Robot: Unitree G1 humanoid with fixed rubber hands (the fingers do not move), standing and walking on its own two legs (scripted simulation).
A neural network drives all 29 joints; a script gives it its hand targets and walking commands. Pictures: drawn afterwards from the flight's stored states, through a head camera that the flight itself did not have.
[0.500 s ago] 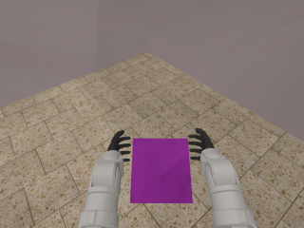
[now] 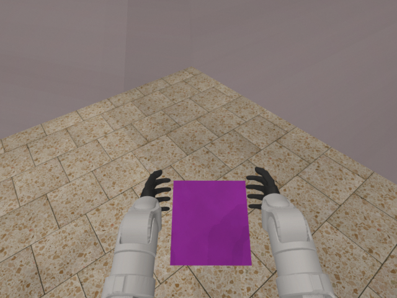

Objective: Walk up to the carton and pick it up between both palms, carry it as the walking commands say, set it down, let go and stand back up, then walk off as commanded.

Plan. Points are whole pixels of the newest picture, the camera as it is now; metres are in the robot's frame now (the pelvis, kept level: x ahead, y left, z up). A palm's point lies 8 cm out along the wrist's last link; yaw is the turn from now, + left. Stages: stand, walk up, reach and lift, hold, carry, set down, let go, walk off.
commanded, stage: carry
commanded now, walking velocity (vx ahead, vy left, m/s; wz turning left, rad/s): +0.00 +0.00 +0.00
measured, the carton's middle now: (208, 224) +0.31 +0.00 -0.06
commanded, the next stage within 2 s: none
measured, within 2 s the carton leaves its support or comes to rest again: neither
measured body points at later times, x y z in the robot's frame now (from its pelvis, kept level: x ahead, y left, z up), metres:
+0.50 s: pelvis +0.01 +0.01 +0.00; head -0.01 +0.01 +0.45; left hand +0.31 +0.14 +0.04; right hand +0.32 -0.12 +0.04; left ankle -0.02 +0.11 -0.73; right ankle +0.07 -0.12 -0.73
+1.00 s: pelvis +0.00 +0.01 -0.02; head +0.00 +0.01 +0.43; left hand +0.31 +0.16 +0.06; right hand +0.32 -0.10 +0.06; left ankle -0.02 +0.11 -0.73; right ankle +0.07 -0.12 -0.73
